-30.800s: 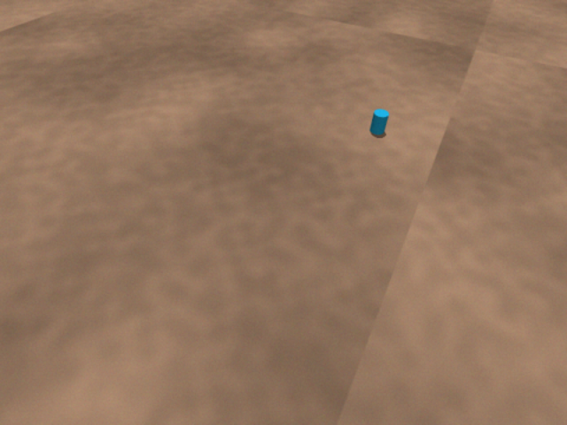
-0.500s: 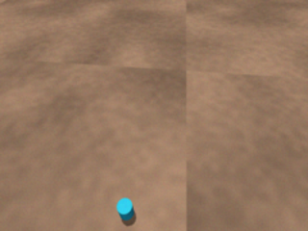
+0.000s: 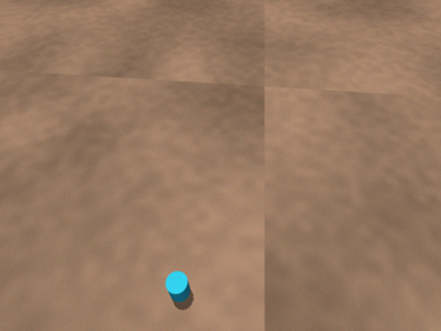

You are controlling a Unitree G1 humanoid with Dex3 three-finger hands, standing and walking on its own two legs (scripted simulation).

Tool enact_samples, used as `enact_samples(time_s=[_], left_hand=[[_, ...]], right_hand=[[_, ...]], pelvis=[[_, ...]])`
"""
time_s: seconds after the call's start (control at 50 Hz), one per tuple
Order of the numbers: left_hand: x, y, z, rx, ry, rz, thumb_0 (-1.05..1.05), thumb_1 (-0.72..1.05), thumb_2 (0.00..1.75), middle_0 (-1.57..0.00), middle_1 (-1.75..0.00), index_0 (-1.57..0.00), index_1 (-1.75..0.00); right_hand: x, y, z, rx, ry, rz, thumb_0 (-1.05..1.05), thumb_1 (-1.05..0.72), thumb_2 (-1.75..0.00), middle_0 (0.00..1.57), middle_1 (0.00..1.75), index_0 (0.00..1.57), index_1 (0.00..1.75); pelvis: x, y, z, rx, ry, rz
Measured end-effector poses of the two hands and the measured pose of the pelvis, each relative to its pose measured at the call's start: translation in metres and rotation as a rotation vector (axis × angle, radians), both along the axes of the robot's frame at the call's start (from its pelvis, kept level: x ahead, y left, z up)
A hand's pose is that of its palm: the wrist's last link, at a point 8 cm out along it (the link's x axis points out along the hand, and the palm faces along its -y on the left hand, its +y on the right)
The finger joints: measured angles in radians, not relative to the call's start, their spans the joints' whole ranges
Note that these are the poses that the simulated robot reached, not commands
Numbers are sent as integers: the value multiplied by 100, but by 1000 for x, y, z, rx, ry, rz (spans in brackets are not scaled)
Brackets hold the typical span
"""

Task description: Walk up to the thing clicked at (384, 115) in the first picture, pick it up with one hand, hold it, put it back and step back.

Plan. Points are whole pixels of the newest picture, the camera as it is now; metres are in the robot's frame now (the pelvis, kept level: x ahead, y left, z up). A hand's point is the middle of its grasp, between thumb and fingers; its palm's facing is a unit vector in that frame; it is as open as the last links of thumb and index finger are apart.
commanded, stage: step back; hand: left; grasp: from the side
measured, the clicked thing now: (178, 286) +0.41 +0.18 -0.72
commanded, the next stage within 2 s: none
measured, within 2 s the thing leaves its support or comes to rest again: neither
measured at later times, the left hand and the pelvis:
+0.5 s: hand out of the picture +0.05 +0.31 -0.18, palm faces -0.10 -0.93 -0.37, open 7.3 cm; pelvis -0.08 +0.05 -0.02, yaw -3 degrees
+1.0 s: hand out of the picture -0.06 +0.31 -0.17, palm faces -0.03 -0.93 -0.38, open 7.3 cm; pelvis -0.21 +0.06 -0.03, yaw -1 degrees
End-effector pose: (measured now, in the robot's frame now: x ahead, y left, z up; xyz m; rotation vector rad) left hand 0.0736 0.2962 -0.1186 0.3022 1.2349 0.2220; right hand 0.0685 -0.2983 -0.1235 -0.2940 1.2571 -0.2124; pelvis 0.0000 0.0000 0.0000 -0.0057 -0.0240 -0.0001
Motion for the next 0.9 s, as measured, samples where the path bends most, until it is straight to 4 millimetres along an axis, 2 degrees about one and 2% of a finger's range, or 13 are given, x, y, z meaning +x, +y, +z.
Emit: enact_samples(time_s=[0.14,0.24,0.34,0.5,0.66,0.76,0.9], left_hand=[[3,30,-6,38,-25,-40,0,91,90,-21,-30,-21,-30],[19,56,-23,36,-88,-64,0,91,90,-21,-30,-21,-30],[16,61,-22,29,-99,-74,0,91,90,-20,-30,-20,-30],[-26,55,-21,22,-36,-120,0,91,90,-21,-30,-21,-30],[-74,41,-15,55,-37,-137,0,91,90,-21,-30,-21,-30],[-104,37,1,57,-57,-113,0,91,90,-21,-30,-21,-30],[-125,45,8,64,-139,-106,0,90,90,-21,-30,-21,-30]], right_hand=[[-13,-1,3,-52,-4,-8,0,-91,-90,20,29,20,30],[-41,11,3,-114,13,4,0,-91,-90,20,29,20,30],[-71,30,11,-114,50,-6,0,-91,-90,20,29,20,30],[-88,42,6,-91,-41,-32,0,-90,-90,20,30,20,30],[-112,26,-19,-41,-94,-42,0,-90,-90,21,30,21,30],[-132,22,-12,-33,-82,-40,0,-90,-90,20,30,20,30],[-168,22,-6,-72,-44,12,0,-91,-90,20,29,20,30]], pelvis=[[-23,19,-10,10,5,-6],[-40,42,-25,2,7,3],[-55,49,-17,-9,5,-3],[-81,54,-17,-4,-3,-50],[-119,39,-29,-14,-22,-80],[-139,36,-18,26,-19,-80],[-175,44,-17,25,-4,-38]])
